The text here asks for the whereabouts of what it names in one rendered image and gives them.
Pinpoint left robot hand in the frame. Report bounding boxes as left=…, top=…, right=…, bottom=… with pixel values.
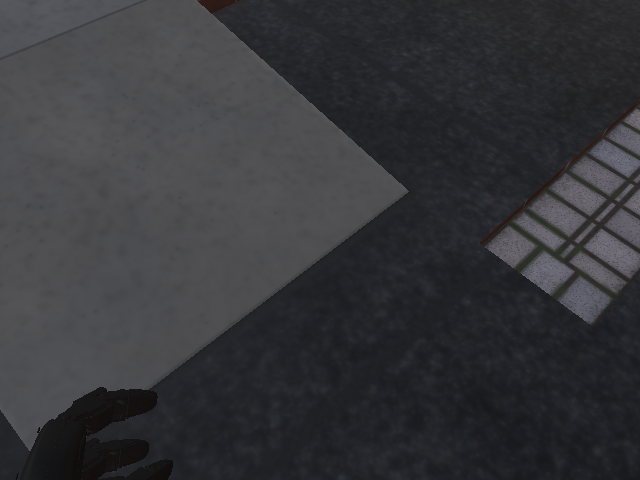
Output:
left=15, top=387, right=173, bottom=480

